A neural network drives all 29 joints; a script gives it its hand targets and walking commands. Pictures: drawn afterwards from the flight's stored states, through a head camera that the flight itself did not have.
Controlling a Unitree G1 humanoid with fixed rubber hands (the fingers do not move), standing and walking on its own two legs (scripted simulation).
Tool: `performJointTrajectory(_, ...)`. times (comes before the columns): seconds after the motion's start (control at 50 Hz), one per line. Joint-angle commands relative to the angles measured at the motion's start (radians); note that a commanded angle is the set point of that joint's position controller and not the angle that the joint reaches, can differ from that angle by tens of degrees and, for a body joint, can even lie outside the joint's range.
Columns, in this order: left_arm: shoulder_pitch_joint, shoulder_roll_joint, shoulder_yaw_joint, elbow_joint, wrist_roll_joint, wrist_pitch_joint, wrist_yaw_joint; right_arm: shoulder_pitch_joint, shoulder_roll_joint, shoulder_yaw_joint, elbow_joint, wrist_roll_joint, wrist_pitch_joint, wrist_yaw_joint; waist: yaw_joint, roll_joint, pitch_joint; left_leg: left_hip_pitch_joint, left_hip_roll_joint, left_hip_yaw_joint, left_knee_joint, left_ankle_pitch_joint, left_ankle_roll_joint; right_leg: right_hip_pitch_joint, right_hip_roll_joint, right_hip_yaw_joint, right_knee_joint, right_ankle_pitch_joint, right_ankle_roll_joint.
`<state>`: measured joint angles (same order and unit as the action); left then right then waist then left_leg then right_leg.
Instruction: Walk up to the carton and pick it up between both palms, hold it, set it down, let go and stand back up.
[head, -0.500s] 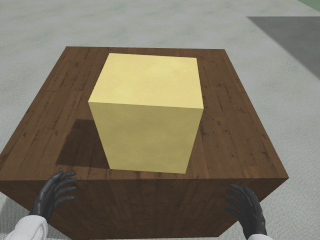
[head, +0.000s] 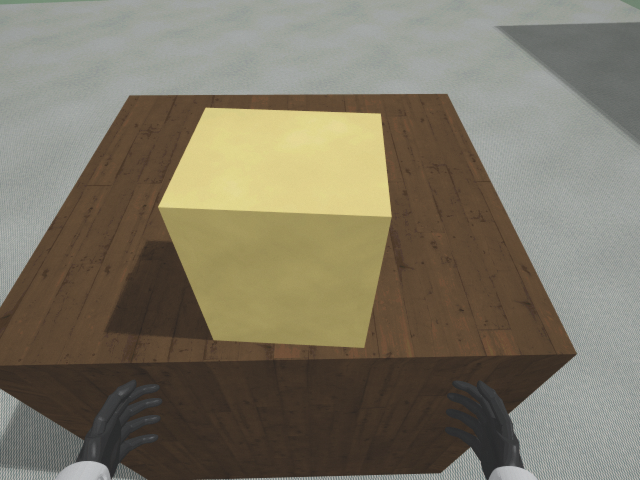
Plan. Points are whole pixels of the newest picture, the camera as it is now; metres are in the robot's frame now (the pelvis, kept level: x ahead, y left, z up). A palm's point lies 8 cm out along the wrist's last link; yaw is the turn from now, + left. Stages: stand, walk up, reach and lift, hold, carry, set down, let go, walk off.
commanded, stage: set down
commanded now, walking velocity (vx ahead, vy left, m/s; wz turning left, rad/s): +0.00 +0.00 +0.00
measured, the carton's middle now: (290, 236) +0.38 +0.02 +0.11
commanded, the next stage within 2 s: let go in 1.02 s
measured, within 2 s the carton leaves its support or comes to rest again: neither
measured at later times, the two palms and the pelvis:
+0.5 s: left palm out of the picture +0.15 +0.24 -0.05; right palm (489, 466) +0.14 -0.21 -0.06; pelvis +0.00 +0.00 +0.00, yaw +0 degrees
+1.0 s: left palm out of the picture +0.16 +0.23 -0.07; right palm (493, 467) +0.14 -0.22 -0.08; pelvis +0.01 +0.00 +0.00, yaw +0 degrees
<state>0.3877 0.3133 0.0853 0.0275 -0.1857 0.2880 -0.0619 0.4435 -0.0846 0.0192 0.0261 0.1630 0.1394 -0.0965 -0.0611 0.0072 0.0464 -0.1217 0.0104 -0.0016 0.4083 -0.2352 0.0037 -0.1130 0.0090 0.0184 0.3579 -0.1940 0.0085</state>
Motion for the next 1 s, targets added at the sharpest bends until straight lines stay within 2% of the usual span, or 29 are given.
performJointTrajectory(0.0,-0.075,0.078,-0.029,-0.13,0.054,-0.091,0.028,-0.075,-0.104,-0.04,-0.133,-0.092,-0.134,0.025,0.13,0.053,-0.045,0.077,0.002,0.074,-0.081,0.241,-0.046,0.001,0.04,-0.03,-0.034,0.135,-0.018)
performJointTrajectory(0.04,-0.054,0.051,-0.045,-0.056,0.079,-0.088,0.03,-0.071,-0.122,-0.047,-0.045,-0.116,-0.146,0.037,0.117,0.073,-0.029,0.099,0.01,0.065,-0.077,0.262,-0.057,-0.019,0.043,-0.037,-0.044,0.135,-0.031)
performJointTrajectory(0.06,-0.065,0.067,-0.043,-0.067,0.061,-0.097,0.02,-0.072,-0.11,-0.034,-0.086,-0.114,-0.17,0.032,0.111,0.043,-0.054,0.112,-0.001,0.074,-0.06,0.278,-0.055,-0.014,0.038,-0.034,-0.04,0.153,-0.019)
performJointTrajectory(0.08,-0.067,0.063,-0.047,-0.03,0.082,-0.098,0.027,-0.074,-0.119,-0.043,-0.014,-0.123,-0.177,0.04,0.113,0.053,-0.05,0.104,0.004,0.066,-0.063,0.279,-0.055,-0.002,0.041,-0.032,-0.033,0.149,-0.021)
performJointTrajectory(0.12,-0.06,0.058,-0.049,-0.066,0.076,-0.106,0.028,-0.085,-0.125,-0.041,-0.026,-0.115,-0.21,0.044,0.119,0.053,-0.065,0.115,0.01,0.061,-0.056,0.311,-0.062,-0.005,0.049,-0.036,-0.032,0.158,-0.024)
performJointTrajectory(0.14,-0.059,0.062,-0.052,-0.046,0.08,-0.112,0.025,-0.076,-0.119,-0.037,-0.005,-0.124,-0.218,0.04,0.107,0.049,-0.069,0.117,0.009,0.068,-0.054,0.335,-0.063,0.0,0.043,-0.036,-0.031,0.184,-0.019)
performJointTrajectory(0.16,-0.048,0.041,-0.053,-0.028,0.104,-0.107,0.035,-0.095,-0.148,-0.044,0.054,-0.125,-0.227,0.057,0.126,0.084,-0.058,0.139,0.013,0.06,-0.051,0.374,-0.072,-0.026,0.052,-0.044,-0.03,0.178,-0.026)
performJointTrajectory(0.18,-0.072,0.049,-0.049,-0.036,0.091,-0.115,0.032,-0.111,-0.132,-0.046,0.029,-0.127,-0.248,0.052,0.121,0.058,-0.08,0.144,0.012,0.061,-0.038,0.39,-0.073,-0.009,0.055,-0.045,-0.028,0.178,-0.02)
performJointTrajectory(0.2,-0.067,0.032,-0.065,-0.022,0.106,-0.109,0.038,-0.125,-0.157,-0.048,0.079,-0.13,-0.25,0.06,0.115,0.09,-0.049,0.164,0.015,0.057,-0.038,0.412,-0.083,-0.043,0.061,-0.052,-0.034,0.162,-0.029)
performJointTrajectory(0.28,-0.114,0.043,-0.066,0.036,0.105,-0.129,0.035,-0.14,-0.141,-0.051,0.123,-0.155,-0.281,0.068,0.107,0.036,-0.052,0.129,0.004,0.076,-0.055,0.304,-0.064,-0.031,0.048,-0.05,-0.039,0.144,-0.02)
performJointTrajectory(0.32,-0.116,0.036,-0.069,0.021,0.115,-0.134,0.046,-0.169,-0.142,-0.056,0.154,-0.151,-0.295,0.076,0.119,0.086,-0.055,0.12,0.009,0.065,-0.058,0.323,-0.073,-0.023,0.057,-0.052,-0.033,0.132,-0.027)
performJointTrajectory(0.38,-0.141,-0.005,-0.093,0.102,0.123,-0.132,0.061,-0.21,-0.179,-0.075,0.262,-0.169,-0.303,0.094,0.106,0.096,-0.035,0.131,0.02,0.061,-0.059,0.298,-0.081,-0.07,0.061,-0.07,-0.028,0.077,-0.036)
performJointTrajectory(0.4,-0.151,0.032,-0.085,0.05,0.106,-0.144,0.053,-0.189,-0.158,-0.078,0.214,-0.166,-0.312,0.082,0.1,0.055,-0.064,0.099,0.012,0.071,-0.065,0.241,-0.068,-0.023,0.047,-0.051,-0.031,0.093,-0.026)
performJointTrajectory(0.44,-0.163,0.014,-0.085,0.133,0.131,-0.133,0.061,-0.223,-0.174,-0.075,0.284,-0.18,-0.311,0.093,0.106,0.057,-0.033,0.098,0.008,0.075,-0.069,0.228,-0.068,-0.037,0.053,-0.058,-0.033,0.082,-0.027)
performJointTrajectory(0.48,-0.187,0.027,-0.076,0.13,0.129,-0.142,0.059,-0.232,-0.155,-0.071,0.274,-0.181,-0.315,0.089,0.109,0.041,-0.046,0.074,-0.003,0.09,-0.077,0.166,-0.055,-0.021,0.04,-0.049,-0.036,0.081,-0.017)
performJointTrajectory(0.5,-0.195,0.006,-0.086,0.18,0.142,-0.136,0.065,-0.261,-0.177,-0.074,0.342,-0.192,-0.313,0.1,0.1,0.053,-0.019,0.082,0.007,0.084,-0.083,0.168,-0.061,-0.043,0.05,-0.064,-0.033,0.063,-0.018)
performJointTrajectory(0.52,-0.202,0.019,-0.079,0.145,0.135,-0.146,0.068,-0.263,-0.161,-0.074,0.311,-0.192,-0.322,0.098,0.107,0.064,-0.025,0.086,-0.003,0.09,-0.08,0.176,-0.065,-0.041,0.042,-0.06,-0.034,0.072,-0.02)
performJointTrajectory(0.56,-0.205,0.019,-0.082,0.174,0.137,-0.162,0.068,-0.261,-0.155,-0.071,0.328,-0.2,-0.332,0.097,0.104,0.019,-0.037,0.075,-0.003,0.083,-0.08,0.149,-0.053,-0.041,0.034,-0.056,-0.035,0.068,-0.011)
performJointTrajectory(0.6,-0.262,0.038,-0.078,0.152,0.134,-0.174,0.074,-0.295,-0.144,-0.075,0.323,-0.207,-0.344,0.096,0.106,0.032,-0.052,0.055,-0.01,0.091,-0.076,0.127,-0.048,-0.03,0.03,-0.05,-0.031,0.062,-0.008)
performJointTrajectory(0.64,-0.236,-0.007,-0.088,0.228,0.153,-0.168,0.083,-0.3,-0.176,-0.077,0.43,-0.206,-0.339,0.113,0.103,0.061,-0.024,0.063,0.002,0.08,-0.087,0.119,-0.058,-0.059,0.039,-0.064,-0.032,0.028,-0.023)
performJointTrajectory(0.66,-0.265,-0.003,-0.086,0.219,0.145,-0.172,0.084,-0.325,-0.179,-0.082,0.409,-0.209,-0.337,0.113,0.102,0.051,-0.035,0.066,0.002,0.087,-0.092,0.108,-0.058,-0.055,0.037,-0.065,-0.032,0.018,-0.026)
performJointTrajectory(0.68,-0.261,0.029,-0.076,0.212,0.133,-0.183,0.077,-0.289,-0.137,-0.074,0.364,-0.207,-0.343,0.099,0.094,0.007,-0.037,0.051,-0.008,0.094,-0.083,0.097,-0.04,-0.02,0.022,-0.047,-0.041,0.059,-0.007)
performJointTrajectory(0.7,-0.254,0.011,-0.078,0.216,0.151,-0.18,0.081,-0.299,-0.162,-0.078,0.413,-0.21,-0.348,0.104,0.098,0.043,-0.034,0.075,-0.003,0.087,-0.08,0.132,-0.056,-0.032,0.031,-0.058,-0.033,0.065,-0.012)
performJointTrajectory(0.8,-0.232,-0.024,-0.086,0.259,0.174,-0.182,0.091,-0.336,-0.2,-0.094,0.488,-0.222,-0.369,0.126,0.098,0.051,-0.047,0.088,0.002,0.079,-0.067,0.167,-0.063,-0.063,0.04,-0.07,-0.03,0.067,-0.018)
performJointTrajectory(0.88,-0.256,-0.032,-0.093,0.264,0.173,-0.188,0.096,-0.348,-0.211,-0.112,0.509,-0.224,-0.382,0.128,0.096,0.048,-0.036,0.081,0.0,0.085,-0.069,0.15,-0.064,-0.057,0.036,-0.069,-0.035,0.056,-0.016)
performJointTrajectory(0.9,-0.27,-0.025,-0.094,0.267,0.17,-0.196,0.095,-0.363,-0.212,-0.121,0.488,-0.226,-0.391,0.127,0.09,0.026,-0.051,0.076,-0.003,0.078,-0.059,0.151,-0.057,-0.06,0.029,-0.064,-0.034,0.078,-0.013)
performJointTrajectory(0.94,-0.275,-0.039,-0.099,0.296,0.176,-0.199,0.102,-0.385,-0.209,-0.109,0.511,-0.225,-0.392,0.135,0.105,0.029,-0.051,0.059,0.0,0.079,-0.065,0.128,-0.057,-0.06,0.034,-0.069,-0.028,0.056,-0.014)
performJointTrajectory(0.96,-0.276,-0.016,-0.092,0.25,0.162,-0.218,0.101,-0.366,-0.205,-0.114,0.474,-0.221,-0.404,0.129,0.096,0.011,-0.085,0.071,-0.003,0.081,-0.055,0.16,-0.051,-0.046,0.027,-0.06,-0.026,0.091,-0.004)
performJointTrajectory(0.98,-0.271,-0.024,-0.094,0.264,0.164,-0.218,0.101,-0.362,-0.201,-0.104,0.503,-0.217,-0.403,0.132,0.096,0.019,-0.076,0.076,-0.003,0.08,-0.053,0.182,-0.053,-0.049,0.027,-0.061,-0.029,0.109,-0.005)
